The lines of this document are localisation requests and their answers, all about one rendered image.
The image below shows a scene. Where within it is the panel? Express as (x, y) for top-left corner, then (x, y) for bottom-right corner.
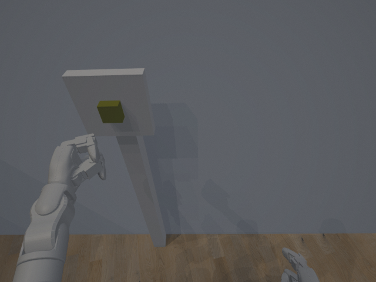
(62, 68), (166, 247)

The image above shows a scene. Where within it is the robot right hand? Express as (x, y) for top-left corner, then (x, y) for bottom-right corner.
(281, 247), (320, 282)

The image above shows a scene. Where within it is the button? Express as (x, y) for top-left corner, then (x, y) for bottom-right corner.
(97, 100), (125, 123)

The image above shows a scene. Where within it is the left robot forearm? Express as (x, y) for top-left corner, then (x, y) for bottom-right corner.
(13, 183), (76, 282)

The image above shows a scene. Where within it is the robot left hand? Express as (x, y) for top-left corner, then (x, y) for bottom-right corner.
(48, 133), (106, 192)

